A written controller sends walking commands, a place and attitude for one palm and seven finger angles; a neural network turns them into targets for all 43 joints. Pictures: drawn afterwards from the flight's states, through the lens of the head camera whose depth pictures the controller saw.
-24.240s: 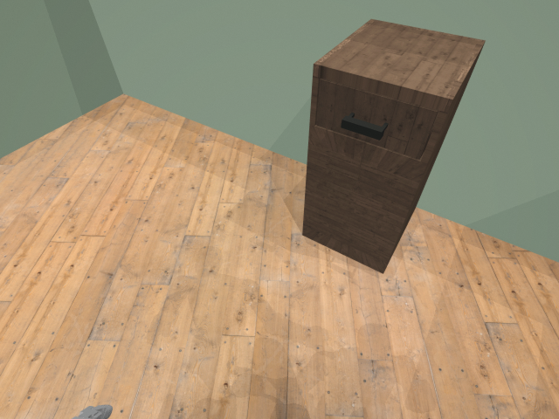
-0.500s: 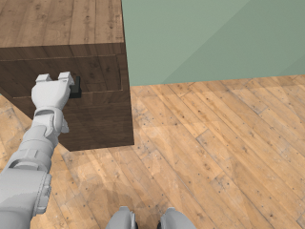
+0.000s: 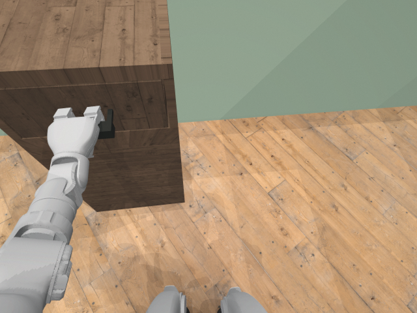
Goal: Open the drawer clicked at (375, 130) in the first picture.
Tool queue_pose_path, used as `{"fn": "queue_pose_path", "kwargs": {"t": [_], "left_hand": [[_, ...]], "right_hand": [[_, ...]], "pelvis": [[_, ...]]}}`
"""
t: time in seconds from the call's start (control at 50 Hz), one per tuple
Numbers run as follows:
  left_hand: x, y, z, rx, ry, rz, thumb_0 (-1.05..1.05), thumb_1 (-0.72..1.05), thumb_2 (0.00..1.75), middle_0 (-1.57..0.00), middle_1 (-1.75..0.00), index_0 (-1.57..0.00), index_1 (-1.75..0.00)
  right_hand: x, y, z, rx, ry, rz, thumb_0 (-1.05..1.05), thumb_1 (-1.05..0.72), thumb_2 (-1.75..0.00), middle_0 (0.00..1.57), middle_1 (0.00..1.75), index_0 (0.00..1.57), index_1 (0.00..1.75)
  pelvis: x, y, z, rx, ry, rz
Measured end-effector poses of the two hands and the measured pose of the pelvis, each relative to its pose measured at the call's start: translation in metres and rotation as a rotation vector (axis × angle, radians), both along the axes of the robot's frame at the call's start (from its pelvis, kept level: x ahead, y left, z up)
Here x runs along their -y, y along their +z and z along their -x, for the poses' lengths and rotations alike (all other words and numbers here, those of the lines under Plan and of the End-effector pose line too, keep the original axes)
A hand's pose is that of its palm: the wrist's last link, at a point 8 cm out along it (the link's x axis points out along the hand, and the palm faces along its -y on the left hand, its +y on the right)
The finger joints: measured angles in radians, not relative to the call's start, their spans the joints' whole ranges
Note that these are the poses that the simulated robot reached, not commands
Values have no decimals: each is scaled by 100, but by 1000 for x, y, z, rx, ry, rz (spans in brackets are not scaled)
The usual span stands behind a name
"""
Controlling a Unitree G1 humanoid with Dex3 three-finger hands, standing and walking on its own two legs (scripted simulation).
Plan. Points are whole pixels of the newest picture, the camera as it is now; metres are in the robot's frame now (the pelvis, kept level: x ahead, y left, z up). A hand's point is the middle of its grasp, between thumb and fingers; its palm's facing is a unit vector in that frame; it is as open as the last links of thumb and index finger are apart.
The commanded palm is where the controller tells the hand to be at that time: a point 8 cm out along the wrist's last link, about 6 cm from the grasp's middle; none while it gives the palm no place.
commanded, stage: close the thumb around the handle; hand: left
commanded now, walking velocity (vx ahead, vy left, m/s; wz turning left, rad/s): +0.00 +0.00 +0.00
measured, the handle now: (84, 123) +0.51 +0.25 -0.01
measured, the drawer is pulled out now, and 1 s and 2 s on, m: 0.00 0.08 0.21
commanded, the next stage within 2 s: pull the drawer open in 0.06 s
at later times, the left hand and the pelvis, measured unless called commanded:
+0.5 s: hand (85, 156) +0.44 +0.25 -0.03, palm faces -0.05 -0.06 -1.00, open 6.1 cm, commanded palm +0.40 +0.23 +0.03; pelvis +0.01 +0.01 +0.01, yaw -1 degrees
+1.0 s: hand (82, 182) +0.38 +0.24 -0.03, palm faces -0.04 -0.06 -1.00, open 6.1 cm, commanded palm +0.34 +0.23 +0.03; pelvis +0.02 +0.00 +0.02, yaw +0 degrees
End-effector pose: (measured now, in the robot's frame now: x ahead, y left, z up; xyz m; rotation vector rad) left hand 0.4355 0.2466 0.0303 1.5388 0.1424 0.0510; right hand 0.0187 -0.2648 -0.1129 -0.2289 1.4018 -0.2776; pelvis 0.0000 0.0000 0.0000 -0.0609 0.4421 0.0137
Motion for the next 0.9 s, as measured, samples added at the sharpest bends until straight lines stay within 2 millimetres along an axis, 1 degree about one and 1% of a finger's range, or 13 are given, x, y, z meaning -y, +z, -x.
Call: {"fn": "queue_pose_path", "kwargs": {"t": [0.3,0.44,0.56,0.8,0.9], "left_hand": [[0,-1,1,3,-1,5,0,64,76,-31,-135,-38,-135],[0,-1,11,0,-1,19,1,66,74,-29,-135,-37,-135],[1,-1,24,8,-7,27,1,66,74,-27,-135,-36,-134],[4,-2,55,16,-6,29,1,66,76,-26,-135,-36,-134],[5,-2,67,21,-1,25,1,65,77,-27,-135,-37,-134]], "right_hand": [[-1,0,2,1,-3,5,0,-90,-90,20,30,20,29],[-6,4,-4,12,-20,-13,0,-90,-90,20,30,20,29],[-9,6,-21,33,-6,-26,0,-90,-90,20,30,20,29],[-11,13,-73,143,42,-39,0,-90,-90,20,30,20,29],[-12,15,-91,180,72,-41,0,-90,-90,20,30,20,29]], "pelvis": [[-3,-1,2,1,-1,3],[-5,5,-4,16,-17,-1],[-6,10,-11,30,-15,-4],[-6,16,-19,59,-10,-8],[-4,16,-20,69,-1,-10]]}}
